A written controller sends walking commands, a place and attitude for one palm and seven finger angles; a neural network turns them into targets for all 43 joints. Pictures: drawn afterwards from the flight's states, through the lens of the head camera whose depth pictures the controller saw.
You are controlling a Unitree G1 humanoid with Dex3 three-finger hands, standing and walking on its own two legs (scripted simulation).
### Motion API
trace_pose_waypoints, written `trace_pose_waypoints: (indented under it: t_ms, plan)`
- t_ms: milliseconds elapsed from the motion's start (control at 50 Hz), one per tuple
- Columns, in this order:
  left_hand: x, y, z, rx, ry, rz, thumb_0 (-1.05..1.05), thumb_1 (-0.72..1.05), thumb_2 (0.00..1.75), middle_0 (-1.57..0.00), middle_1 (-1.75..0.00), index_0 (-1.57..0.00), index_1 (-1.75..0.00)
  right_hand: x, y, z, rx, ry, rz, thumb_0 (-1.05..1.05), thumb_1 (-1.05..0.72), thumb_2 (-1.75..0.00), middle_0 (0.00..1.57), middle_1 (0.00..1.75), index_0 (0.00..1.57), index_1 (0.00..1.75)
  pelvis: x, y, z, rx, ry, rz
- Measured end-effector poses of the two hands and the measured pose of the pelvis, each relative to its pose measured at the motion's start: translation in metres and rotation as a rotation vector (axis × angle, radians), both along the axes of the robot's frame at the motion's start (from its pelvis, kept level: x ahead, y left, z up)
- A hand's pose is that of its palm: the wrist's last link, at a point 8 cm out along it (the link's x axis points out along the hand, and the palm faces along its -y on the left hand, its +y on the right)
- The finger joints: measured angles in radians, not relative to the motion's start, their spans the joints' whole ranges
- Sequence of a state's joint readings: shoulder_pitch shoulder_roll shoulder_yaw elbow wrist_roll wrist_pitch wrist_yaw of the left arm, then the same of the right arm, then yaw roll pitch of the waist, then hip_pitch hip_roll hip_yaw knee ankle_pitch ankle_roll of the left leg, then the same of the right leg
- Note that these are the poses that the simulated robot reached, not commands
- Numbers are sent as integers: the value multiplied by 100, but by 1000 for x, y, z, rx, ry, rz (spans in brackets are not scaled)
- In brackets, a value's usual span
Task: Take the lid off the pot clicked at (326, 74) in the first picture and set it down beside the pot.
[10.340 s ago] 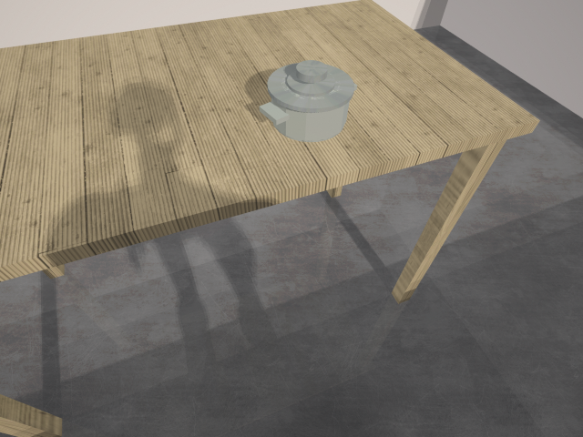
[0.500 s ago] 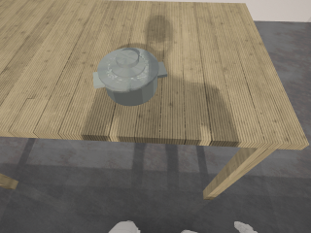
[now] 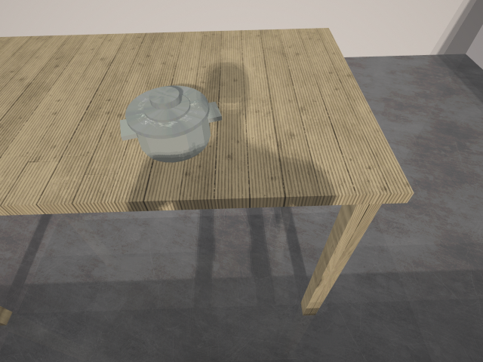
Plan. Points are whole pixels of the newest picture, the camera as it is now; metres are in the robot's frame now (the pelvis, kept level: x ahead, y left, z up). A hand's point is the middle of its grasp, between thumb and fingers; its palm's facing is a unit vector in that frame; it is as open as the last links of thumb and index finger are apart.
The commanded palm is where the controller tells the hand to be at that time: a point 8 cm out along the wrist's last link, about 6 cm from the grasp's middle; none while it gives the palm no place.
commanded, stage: come to a stop and stand still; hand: left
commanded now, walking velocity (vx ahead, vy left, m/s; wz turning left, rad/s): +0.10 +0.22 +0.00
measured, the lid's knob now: (164, 97) +0.53 +0.16 +0.16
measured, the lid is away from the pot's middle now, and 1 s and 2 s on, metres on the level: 0.00 0.00 0.00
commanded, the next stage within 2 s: look again from close up in 0.32 s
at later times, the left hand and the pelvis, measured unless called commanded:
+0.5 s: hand out of the picture -0.03 +0.17 -0.16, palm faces +0.07 -0.97 -0.24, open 7.4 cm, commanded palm none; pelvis +0.02 +0.00 +0.01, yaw -1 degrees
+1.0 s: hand out of the picture +0.08 +0.25 -0.17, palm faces -0.02 -0.97 -0.24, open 7.4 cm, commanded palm none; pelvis +0.03 +0.06 +0.00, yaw -2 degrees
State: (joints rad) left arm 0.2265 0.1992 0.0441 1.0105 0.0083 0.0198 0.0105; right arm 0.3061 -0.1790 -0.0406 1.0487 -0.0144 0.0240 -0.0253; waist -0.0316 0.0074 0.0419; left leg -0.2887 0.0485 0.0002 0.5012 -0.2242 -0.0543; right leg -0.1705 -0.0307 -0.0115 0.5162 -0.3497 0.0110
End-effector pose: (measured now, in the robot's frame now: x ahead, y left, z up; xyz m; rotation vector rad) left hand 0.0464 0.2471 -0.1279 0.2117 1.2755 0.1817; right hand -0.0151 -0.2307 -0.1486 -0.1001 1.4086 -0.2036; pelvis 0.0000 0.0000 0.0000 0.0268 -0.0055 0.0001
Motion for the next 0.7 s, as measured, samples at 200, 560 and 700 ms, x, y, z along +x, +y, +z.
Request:
trace_pose_waypoints:
  t_ms: [200, 560, 700]
  plan:
    - [-40, -45, 26, 8, 45, 53, 1, 91, 89, -20, -30, -20, -30, -1, -28, 2, 56, 15, 7, 1, -91, -90, 20, 30, 20, 30, 2, -24, 18, 39, -10, -14]
    - [-73, -8, -17, -38, 143, 89, 1, 91, 89, -20, -30, -20, -30, 145, 13, 17, -32, -353, 145, 1, -91, -90, 20, 30, 20, 30, 21, 18, -10, -34, -10, 2]
    - [-30, 21, -21, -24, 24, 65, 1, 91, 89, -20, -30, -20, -30, 147, 51, 9, 4, -329, 184, 1, -91, -90, 20, 30, 20, 30, 19, 38, -14, -37, -16, -1]
